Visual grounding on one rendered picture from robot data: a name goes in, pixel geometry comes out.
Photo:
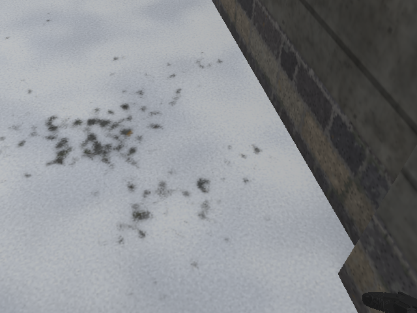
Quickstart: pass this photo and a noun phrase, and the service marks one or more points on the right robot hand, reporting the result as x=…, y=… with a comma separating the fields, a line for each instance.
x=390, y=302

